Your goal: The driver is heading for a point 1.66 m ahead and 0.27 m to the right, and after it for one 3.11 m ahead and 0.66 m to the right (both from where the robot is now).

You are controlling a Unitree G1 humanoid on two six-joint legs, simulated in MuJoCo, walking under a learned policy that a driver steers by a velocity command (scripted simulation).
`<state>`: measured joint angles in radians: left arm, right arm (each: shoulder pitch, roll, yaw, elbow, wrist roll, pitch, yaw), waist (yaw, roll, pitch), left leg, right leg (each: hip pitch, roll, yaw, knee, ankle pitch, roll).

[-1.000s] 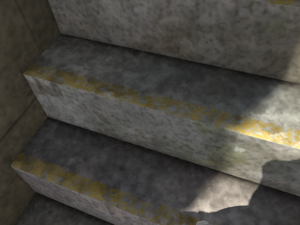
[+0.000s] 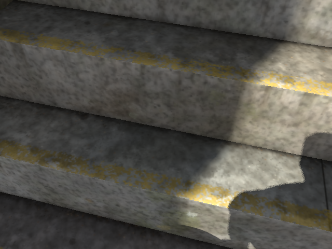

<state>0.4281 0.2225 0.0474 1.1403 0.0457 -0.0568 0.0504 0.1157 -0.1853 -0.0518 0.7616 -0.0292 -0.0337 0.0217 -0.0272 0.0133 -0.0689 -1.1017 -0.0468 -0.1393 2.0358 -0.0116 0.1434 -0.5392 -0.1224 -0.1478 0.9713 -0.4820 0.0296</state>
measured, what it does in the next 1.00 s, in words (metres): climbs: left foot, then right foot 0.23 m higher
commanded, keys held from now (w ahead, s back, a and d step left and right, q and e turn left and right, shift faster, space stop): w+q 0.16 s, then w+e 0.84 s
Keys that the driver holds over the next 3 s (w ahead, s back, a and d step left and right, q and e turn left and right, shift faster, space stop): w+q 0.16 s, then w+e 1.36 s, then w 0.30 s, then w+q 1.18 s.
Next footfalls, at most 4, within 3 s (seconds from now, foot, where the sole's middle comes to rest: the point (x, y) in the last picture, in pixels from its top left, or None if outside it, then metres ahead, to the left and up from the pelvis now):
0.26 left None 0.20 0.20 -0.71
0.98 right None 0.18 -0.03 -0.49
1.42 left None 0.03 0.10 -0.72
1.66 right None -0.02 -0.14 -0.72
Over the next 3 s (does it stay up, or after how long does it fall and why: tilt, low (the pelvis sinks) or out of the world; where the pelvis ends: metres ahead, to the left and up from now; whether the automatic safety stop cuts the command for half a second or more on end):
stays up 0.26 -0.05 0.25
